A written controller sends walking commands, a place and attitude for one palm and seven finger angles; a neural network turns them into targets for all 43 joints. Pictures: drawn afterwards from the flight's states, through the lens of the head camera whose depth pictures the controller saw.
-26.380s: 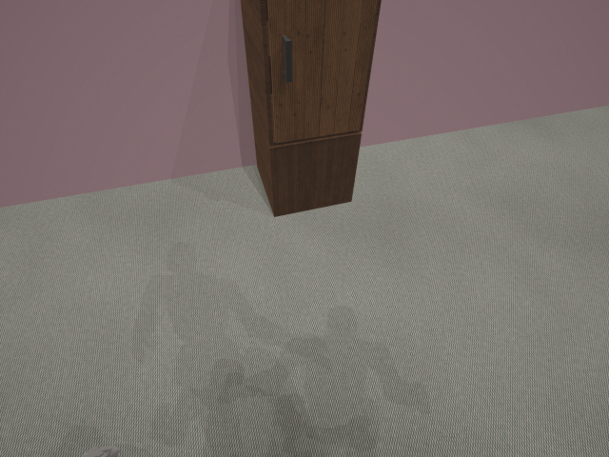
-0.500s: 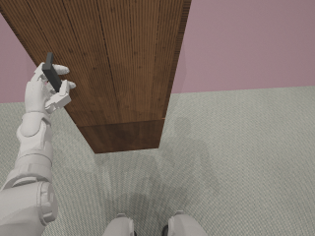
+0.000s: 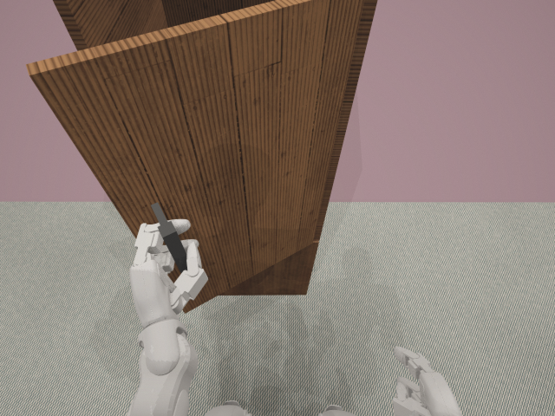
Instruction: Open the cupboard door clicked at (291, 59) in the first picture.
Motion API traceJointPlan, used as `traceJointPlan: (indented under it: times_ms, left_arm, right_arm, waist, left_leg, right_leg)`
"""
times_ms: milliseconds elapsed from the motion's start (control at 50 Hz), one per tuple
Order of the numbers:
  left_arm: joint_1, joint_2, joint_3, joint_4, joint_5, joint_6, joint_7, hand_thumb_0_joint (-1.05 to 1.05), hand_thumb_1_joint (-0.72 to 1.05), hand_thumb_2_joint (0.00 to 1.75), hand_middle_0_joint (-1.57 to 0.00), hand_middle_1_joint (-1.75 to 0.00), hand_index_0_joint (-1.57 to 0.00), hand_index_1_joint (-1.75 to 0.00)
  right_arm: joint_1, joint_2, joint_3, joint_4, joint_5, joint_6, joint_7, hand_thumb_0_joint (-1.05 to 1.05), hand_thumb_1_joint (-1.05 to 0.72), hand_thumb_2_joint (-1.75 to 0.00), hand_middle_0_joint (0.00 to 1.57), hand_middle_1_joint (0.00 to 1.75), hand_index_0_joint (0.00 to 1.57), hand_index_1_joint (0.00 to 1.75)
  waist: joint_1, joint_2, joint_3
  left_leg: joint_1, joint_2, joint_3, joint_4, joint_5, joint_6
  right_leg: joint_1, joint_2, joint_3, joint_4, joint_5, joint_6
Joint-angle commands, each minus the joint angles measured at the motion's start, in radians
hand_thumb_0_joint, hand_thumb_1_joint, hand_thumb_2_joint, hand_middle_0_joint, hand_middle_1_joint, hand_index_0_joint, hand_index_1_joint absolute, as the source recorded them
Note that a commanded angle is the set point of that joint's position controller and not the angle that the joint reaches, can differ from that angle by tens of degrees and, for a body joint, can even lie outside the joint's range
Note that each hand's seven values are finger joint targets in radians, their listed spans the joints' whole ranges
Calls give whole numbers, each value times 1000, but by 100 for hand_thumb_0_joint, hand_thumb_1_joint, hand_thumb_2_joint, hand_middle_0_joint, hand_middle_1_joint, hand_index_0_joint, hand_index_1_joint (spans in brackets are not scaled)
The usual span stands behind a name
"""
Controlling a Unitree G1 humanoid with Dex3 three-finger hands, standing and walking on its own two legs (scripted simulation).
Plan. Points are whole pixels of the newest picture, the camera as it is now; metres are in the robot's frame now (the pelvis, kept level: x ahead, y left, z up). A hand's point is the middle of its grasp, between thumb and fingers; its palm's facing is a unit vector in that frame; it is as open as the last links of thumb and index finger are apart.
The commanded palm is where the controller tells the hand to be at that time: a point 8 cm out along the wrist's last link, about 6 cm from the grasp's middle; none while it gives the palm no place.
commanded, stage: pull the door open along its arc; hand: left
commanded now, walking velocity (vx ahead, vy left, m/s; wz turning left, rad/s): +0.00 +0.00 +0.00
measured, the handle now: (173, 242) +0.34 +0.18 +0.04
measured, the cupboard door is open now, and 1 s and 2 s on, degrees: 31 48 48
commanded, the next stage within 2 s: open thumb and fingers to let go in 0.24 s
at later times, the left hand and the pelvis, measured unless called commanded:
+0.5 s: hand (246, 311) +0.25 +0.06 +0.04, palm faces +0.48 -0.88 -0.03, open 6.1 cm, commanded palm +0.19 +0.11 +0.04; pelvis +0.00 -0.06 -0.01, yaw +5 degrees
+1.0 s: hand (239, 321) +0.24 +0.07 +0.04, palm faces +0.46 -0.89 -0.02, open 14.0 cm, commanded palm +0.19 +0.11 +0.04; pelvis -0.03 -0.05 -0.01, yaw +1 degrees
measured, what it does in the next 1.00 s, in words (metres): shifts its weight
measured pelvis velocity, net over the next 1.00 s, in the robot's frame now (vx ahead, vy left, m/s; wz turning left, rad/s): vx -0.03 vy -0.05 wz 0.02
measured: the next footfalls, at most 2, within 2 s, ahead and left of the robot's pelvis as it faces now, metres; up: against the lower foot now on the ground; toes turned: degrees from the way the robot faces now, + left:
none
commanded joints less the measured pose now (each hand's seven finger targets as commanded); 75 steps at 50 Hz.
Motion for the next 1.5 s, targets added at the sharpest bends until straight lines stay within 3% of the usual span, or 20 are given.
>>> traceJointPlan:
  times_ms: [0,20,140,200,280,300,320,420,480,640,720,860,1120,1240,1260,1280,1340,1400,1420,1480]
  left_arm:
    - [211,57,15,-330,96,-23,142,0,90,90,-40,-135,-40,-135]
    - [250,20,-27,-356,101,-12,139,0,90,90,-40,-135,-40,-135]
    - [413,-14,-80,-418,131,15,131,0,90,90,-40,-135,-40,-135]
    - [332,-78,-140,-395,131,19,136,0,90,90,-40,-135,-40,-135]
    - [231,-146,-224,-368,141,13,145,0,90,90,-40,-135,-40,-135]
    - [195,-172,-258,-353,144,17,144,0,90,90,-40,-135,-40,-135]
    - [91,-124,-222,-339,148,10,154,0,90,90,-40,-135,-40,-135]
    - [149,-66,-175,-360,133,-5,136,0,55,75,-38,-131,-38,-131]
    - [144,-43,-158,-354,126,-15,120,0,34,66,-36,-129,-36,-129]
    - [102,0,-84,-321,98,-67,124,0,-22,42,-32,-123,-32,-123]
    - [92,11,-52,-294,73,-71,130,0,-50,30,-30,-120,-30,-120]
    - [63,-7,-64,-281,63,-72,134,0,-50,30,-26,-95,-26,-95]
    - [-27,-80,-158,-255,145,-34,204,0,-50,30,-15,-30,-15,-30]
    - [-76,-113,-174,-246,148,1,227,0,-50,30,-15,-30,-15,-30]
    - [-68,-6,-375,-278,243,-43,33,0,-50,30,-15,-30,-15,-30]
    - [-82,65,-284,-315,209,-82,-69,0,-50,30,-15,-30,-15,-30]
    - [-45,71,-316,-389,121,-126,-284,0,-50,30,-15,-30,-15,-30]
    - [3,-21,-323,-416,-14,-98,-338,0,-50,30,-15,-30,-15,-30]
    - [40,-5,-286,-417,-31,-86,-323,0,-50,30,-15,-30,-15,-30]
    - [131,17,-250,-454,2,-66,-250,0,-50,30,-15,-30,-15,-30]
  right_arm:
    - [-11,-89,-38,-155,-10,-27,-19,0,-90,-90,20,30,20,30]
    - [-28,-80,-33,-166,-11,-28,-24,0,-90,-90,20,30,20,30]
    - [-81,-50,-11,-177,-22,-36,-48,0,-90,-90,20,30,20,30]
    - [-86,-47,-8,-166,-22,-52,-52,0,-90,-90,20,30,20,30]
    - [-82,-55,-8,-155,-28,-87,-52,0,-90,-90,20,30,20,30]
    - [-75,-58,-7,-151,-27,-95,-53,0,-90,-90,20,30,20,30]
    - [-70,-67,-13,-134,-29,-100,-59,0,-90,-90,20,30,20,30]
    - [-45,-63,-25,-141,-24,-108,-70,0,-90,-90,20,30,20,30]
    - [-39,-65,-26,-130,-22,-109,-75,0,-90,-90,20,30,20,30]
    - [-67,-65,-38,-113,-19,-126,-77,0,-90,-90,20,30,20,30]
    - [-81,-68,-41,-106,-17,-133,-83,0,-90,-90,20,30,20,30]
    - [-80,-74,-41,-100,-14,-140,-86,0,-90,-90,20,30,20,30]
    - [-96,-70,-28,-120,-25,-146,-85,0,-90,-90,20,30,20,30]
    - [-109,-69,-20,-121,-25,-135,-78,0,-90,-90,20,30,20,30]
    - [-40,-113,-17,-107,-20,-138,-69,0,-90,-90,20,30,20,30]
    - [-29,-106,-28,-127,-13,-137,-71,0,-90,-90,20,30,20,30]
    - [-21,-113,-27,-168,11,-149,-73,0,-90,-90,20,30,20,30]
    - [-45,-108,-16,-225,42,-173,-80,0,-90,-90,20,30,20,30]
    - [-45,-111,-18,-231,44,-177,-82,0,-90,-90,20,30,20,30]
    - [-32,-114,-22,-251,37,-176,-74,0,-90,-90,20,30,20,30]
  waist:
    - [48,-44,-271]
    - [46,-36,-251]
    - [52,-38,-182]
    - [21,-69,-153]
    - [-5,-55,-181]
    - [-26,-94,-173]
    - [-41,-103,-156]
    - [-3,-108,-271]
    - [-15,-130,-236]
    - [2,-122,-209]
    - [3,-153,-206]
    - [-2,-134,-188]
    - [2,-93,-184]
    - [11,-52,-189]
    - [-75,-92,-145]
    - [-38,-52,-197]
    - [-43,-5,-230]
    - [-34,-33,-160]
    - [-25,-42,-151]
    - [-2,-46,-170]
  left_leg:
    - [160,-13,-96,-131,492,-49]
    - [161,-16,-90,-134,474,-47]
    - [125,-33,-85,-119,416,-44]
    - [103,-36,-97,-97,371,-44]
    - [91,-43,-105,-64,320,-42]
    - [81,-41,-112,-56,305,-39]
    - [63,-40,-116,-43,278,-40]
    - [24,-50,-110,-39,285,-49]
    - [-9,-48,-114,-37,264,-49]
    - [-82,-55,-128,-18,165,-51]
    - [-109,-58,-132,-6,145,-50]
    - [-80,-59,-126,-22,135,-43]
    - [13,-55,-121,-62,145,-30]
    - [49,-52,-127,-85,157,-33]
    - [60,-48,-120,-56,177,-18]
    - [57,-47,-120,-50,197,-15]
    - [94,-47,-127,-45,217,-13]
    - [84,-49,-145,-74,137,-16]
    - [75,-48,-151,-79,114,-20]
    - [71,-44,-160,-85,149,-28]
  right_leg:
    - [286,20,22,-75,477,-7]
    - [287,17,20,-82,482,-5]
    - [297,10,37,-100,525,-3]
    - [264,2,48,-112,516,6]
    - [225,-23,68,-112,510,25]
    - [215,-28,75,-122,504,31]
    - [188,-35,89,-125,472,37]
    - [347,-81,183,-148,603,59]
    - [367,-100,218,-166,632,72]
    - [341,-115,285,-207,375,70]
    - [355,-126,318,-224,353,79]
    - [299,-108,274,-225,256,68]
    - [158,-34,112,-152,118,17]
    - [128,-8,56,-122,104,0]
    - [83,-17,89,-104,197,8]
    - [123,-20,92,-90,243,0]
    - [135,-17,88,-74,263,-6]
    - [102,-1,57,-99,122,-6]
    - [89,2,49,-97,87,-5]
    - [79,7,27,-55,108,-10]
